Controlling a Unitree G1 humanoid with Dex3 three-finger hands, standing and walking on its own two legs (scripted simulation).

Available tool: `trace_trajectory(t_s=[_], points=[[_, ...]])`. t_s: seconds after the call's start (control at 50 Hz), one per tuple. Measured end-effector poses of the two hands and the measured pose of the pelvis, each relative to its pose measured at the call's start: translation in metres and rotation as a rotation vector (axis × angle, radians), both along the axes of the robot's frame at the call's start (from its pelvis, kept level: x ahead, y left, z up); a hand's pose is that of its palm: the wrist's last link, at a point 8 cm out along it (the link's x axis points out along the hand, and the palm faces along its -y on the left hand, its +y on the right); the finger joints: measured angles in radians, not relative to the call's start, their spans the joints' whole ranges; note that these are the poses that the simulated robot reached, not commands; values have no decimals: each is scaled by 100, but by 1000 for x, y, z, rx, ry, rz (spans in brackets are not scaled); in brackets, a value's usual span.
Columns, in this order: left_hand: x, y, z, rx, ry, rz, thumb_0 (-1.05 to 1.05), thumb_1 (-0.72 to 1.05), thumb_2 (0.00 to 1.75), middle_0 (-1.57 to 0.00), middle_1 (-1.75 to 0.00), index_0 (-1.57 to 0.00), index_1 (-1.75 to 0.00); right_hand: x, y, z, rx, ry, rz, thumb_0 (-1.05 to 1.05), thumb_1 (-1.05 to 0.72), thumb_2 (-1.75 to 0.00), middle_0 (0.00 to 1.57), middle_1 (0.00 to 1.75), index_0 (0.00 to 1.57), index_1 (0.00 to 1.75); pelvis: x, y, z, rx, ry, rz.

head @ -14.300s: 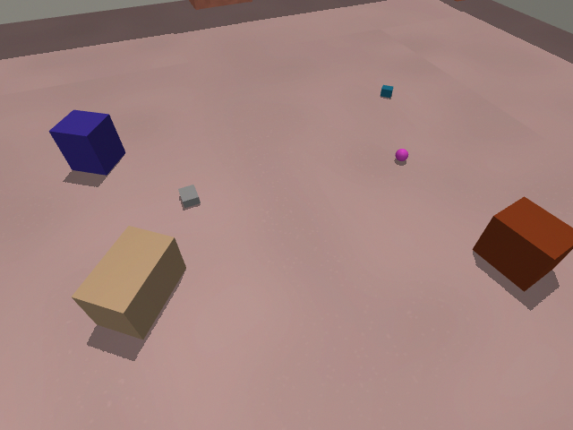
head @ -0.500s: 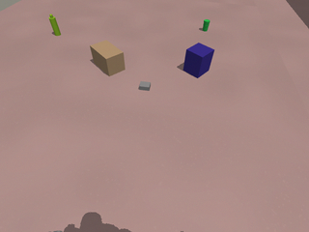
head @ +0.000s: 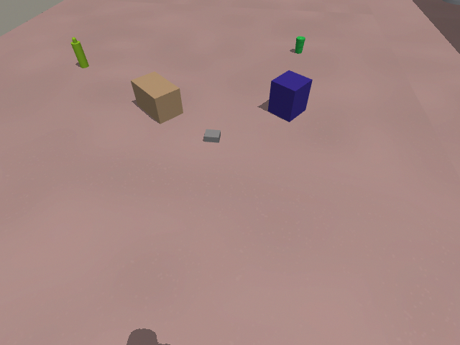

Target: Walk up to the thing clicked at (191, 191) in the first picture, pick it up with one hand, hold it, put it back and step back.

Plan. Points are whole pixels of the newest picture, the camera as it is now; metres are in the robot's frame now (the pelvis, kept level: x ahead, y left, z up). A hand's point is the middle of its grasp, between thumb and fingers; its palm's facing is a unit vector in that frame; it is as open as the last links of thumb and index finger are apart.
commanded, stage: stand
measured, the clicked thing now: (212, 135) +1.55 +0.21 -0.76
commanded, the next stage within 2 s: none
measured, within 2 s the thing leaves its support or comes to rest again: neither
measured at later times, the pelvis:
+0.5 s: pelvis +0.01 -0.01 +0.00, yaw -1 degrees
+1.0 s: pelvis +0.02 -0.01 +0.00, yaw -1 degrees
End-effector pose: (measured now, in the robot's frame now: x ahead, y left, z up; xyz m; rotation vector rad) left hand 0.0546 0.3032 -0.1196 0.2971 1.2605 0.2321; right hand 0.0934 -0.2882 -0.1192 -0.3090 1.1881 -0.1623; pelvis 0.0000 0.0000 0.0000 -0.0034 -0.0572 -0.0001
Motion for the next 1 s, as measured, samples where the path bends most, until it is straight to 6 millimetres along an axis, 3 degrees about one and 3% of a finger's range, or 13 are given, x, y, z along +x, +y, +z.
trace_trajectory(t_s=[0.24,0.36,0.68,1.0], points=[[0,-18,-7,-29,25,-11,0,90,89,-21,-30,-20,-30,-36,-2,-8,12,96,-46,0,-91,-90,20,30,20,30,4,-6,0,2,10,-8],[6,-30,-10,-52,23,-17,0,90,89,-21,-30,-20,-30,-43,4,-11,26,124,-57,0,-91,-90,20,30,20,30,8,-7,0,2,13,-10],[14,-42,-11,-67,17,-9,0,90,89,-21,-30,-20,-30,-28,15,-16,57,101,-49,0,-91,-90,20,30,20,30,18,-10,1,1,15,-11],[10,-34,-9,-46,24,-4,0,90,89,-21,-30,-20,-30,-22,-1,-10,24,85,-41,0,-91,-90,20,30,20,30,17,-12,1,0,14,-13]])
